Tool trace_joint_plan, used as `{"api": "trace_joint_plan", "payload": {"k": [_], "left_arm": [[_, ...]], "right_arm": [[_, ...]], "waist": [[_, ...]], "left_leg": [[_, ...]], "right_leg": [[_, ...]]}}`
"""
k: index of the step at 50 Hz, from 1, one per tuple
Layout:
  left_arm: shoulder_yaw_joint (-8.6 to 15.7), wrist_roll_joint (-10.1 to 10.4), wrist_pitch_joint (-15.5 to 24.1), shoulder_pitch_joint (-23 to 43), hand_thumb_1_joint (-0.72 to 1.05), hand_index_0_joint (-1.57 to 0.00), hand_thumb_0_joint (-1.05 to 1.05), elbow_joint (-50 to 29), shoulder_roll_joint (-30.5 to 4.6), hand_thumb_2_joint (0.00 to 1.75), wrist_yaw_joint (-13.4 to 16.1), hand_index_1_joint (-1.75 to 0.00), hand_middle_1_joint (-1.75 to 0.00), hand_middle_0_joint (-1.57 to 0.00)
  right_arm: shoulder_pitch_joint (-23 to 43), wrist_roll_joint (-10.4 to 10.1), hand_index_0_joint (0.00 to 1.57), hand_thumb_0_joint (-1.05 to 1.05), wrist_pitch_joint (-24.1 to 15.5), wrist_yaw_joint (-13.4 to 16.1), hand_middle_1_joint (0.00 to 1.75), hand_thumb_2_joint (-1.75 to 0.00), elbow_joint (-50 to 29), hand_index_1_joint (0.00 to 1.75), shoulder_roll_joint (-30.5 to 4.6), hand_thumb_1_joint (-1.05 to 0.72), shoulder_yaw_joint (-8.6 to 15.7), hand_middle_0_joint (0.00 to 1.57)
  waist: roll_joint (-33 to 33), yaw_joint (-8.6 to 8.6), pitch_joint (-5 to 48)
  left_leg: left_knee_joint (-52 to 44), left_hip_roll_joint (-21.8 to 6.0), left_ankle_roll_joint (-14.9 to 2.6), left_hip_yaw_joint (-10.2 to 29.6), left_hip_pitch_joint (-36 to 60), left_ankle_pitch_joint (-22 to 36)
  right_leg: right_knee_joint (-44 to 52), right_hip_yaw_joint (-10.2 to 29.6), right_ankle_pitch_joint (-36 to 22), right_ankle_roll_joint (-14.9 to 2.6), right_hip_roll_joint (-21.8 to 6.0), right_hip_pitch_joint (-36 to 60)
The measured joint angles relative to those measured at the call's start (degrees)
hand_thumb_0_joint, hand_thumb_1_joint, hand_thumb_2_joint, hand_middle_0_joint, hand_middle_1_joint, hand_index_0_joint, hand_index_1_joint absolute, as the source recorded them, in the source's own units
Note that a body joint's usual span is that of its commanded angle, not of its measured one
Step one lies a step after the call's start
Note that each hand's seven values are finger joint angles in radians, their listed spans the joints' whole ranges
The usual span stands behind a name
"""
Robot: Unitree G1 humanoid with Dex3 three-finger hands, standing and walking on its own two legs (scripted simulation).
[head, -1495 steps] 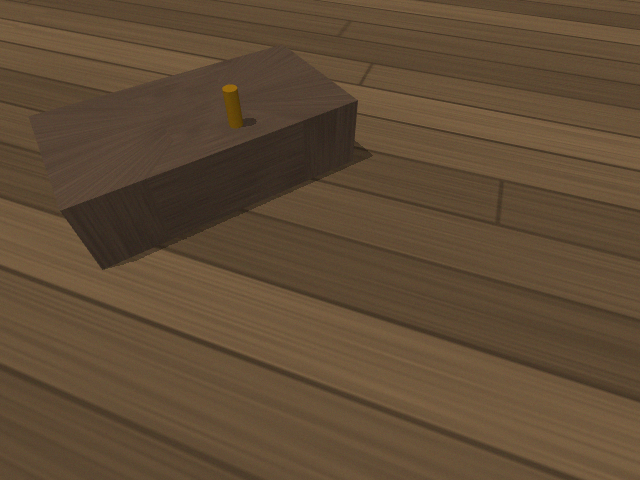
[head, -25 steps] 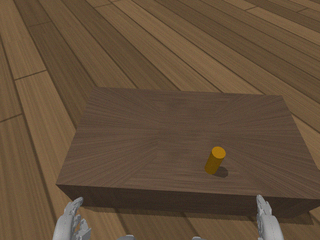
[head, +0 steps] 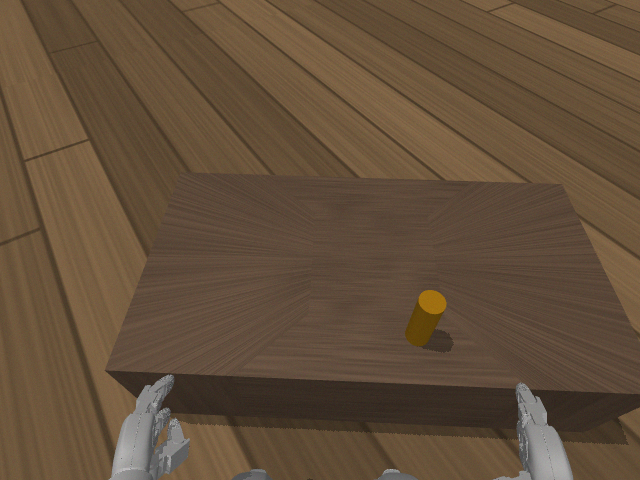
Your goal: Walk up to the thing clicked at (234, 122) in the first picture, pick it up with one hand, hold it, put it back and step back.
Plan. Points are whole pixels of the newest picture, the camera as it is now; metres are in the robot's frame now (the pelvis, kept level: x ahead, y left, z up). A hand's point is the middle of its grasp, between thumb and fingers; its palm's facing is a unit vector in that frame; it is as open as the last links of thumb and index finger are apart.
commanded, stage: home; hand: right
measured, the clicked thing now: (424, 319) +0.48 -0.21 -0.31
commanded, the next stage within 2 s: stand in 0.86 s
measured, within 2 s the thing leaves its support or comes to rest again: neither
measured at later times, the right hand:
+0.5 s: hand (485, 450) +0.18 -0.18 -0.05, palm faces +0.12 +0.95 -0.29, open 17.6 cm
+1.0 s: hand (484, 463) +0.17 -0.18 -0.05, palm faces +0.12 +0.95 -0.29, open 17.5 cm
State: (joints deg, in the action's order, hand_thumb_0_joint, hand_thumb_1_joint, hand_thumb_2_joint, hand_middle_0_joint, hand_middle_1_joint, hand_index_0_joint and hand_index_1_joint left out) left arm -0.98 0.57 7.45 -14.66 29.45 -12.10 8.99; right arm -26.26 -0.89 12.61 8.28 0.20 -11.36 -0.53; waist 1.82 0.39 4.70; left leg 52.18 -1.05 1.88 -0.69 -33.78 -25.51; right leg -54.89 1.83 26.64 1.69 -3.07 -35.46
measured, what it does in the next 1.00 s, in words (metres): stands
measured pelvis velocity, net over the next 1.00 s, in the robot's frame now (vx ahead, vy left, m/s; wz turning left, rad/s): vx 0.00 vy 0.00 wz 0.00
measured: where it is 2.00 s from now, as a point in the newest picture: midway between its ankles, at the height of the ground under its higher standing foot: outside the picture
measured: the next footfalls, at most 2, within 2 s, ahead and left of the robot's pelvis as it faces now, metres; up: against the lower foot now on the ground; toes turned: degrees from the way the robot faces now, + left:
none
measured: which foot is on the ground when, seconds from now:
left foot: down 0.00-1.00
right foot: down 0.00-1.00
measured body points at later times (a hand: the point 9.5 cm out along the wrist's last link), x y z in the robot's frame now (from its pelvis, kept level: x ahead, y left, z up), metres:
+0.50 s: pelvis +0.01 +0.00 +0.00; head +0.03 +0.00 +0.45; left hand +0.18 +0.24 -0.07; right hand +0.17 -0.23 -0.03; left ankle +0.01 +0.14 -0.69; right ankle +0.01 -0.13 -0.69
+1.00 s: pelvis +0.00 +0.00 +0.00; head +0.02 +0.01 +0.45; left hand +0.16 +0.25 -0.08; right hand +0.16 -0.23 -0.03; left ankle +0.01 +0.14 -0.69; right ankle +0.01 -0.13 -0.69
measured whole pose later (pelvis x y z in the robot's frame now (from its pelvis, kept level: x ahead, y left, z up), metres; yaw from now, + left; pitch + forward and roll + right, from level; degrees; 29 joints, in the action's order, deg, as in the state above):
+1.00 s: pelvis +0.00 +0.00 +0.00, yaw +0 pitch +7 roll +2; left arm -0.7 0.5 7.2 -15.6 29.2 -12.4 9.7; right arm -26.7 -0.7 15.5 8.1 -1.3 -11.2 -0.5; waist 2.0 0.6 5.6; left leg 53.7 -0.9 1.6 -0.9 -35.0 -26.0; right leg -56.0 2.1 26.9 2.0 -3.2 -36.5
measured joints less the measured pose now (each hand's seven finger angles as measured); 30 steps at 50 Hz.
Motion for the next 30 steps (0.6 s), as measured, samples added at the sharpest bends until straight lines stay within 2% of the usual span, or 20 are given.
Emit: {"api": "trace_joint_plan", "payload": {"k": [30], "left_arm": [[0.5,-0.1,-0.9,-0.8,0.90,-0.20,0.02,-0.3,-0.2,0.90,0.3,-0.30,-0.30,-0.20]], "right_arm": [[-0.3,0.3,0.05,-0.01,2.8,-0.2,0.04,-0.03,-1.2,0.04,0.3,0.56,0.2,0.05]], "waist": [[0.1,0.24,1.1]], "left_leg": [[1.0,0.0,-0.08,-0.1,-0.2,-1.1]], "right_leg": [[-0.7,0.1,1.0,0.15,0.0,-0.1]]}}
